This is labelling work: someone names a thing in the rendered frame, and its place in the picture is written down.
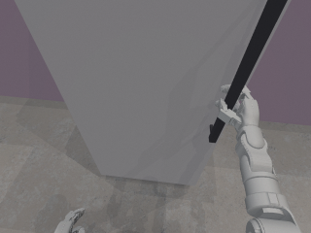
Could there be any handle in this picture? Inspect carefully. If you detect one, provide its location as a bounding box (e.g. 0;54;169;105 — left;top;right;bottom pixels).
208;0;288;144

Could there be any right robot upper arm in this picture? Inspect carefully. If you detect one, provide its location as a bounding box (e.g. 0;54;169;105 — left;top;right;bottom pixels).
246;217;300;233

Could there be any robot right forearm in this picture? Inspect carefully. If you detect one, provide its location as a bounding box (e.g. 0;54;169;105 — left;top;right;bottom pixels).
235;125;302;233

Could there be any robot left hand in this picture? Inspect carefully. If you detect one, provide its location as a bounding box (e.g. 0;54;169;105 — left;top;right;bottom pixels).
54;208;86;233

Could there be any fridge door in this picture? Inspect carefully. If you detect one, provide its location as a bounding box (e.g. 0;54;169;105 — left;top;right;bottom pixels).
15;0;292;186

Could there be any robot right hand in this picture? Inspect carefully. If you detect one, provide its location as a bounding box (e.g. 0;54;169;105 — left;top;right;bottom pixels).
215;84;259;133

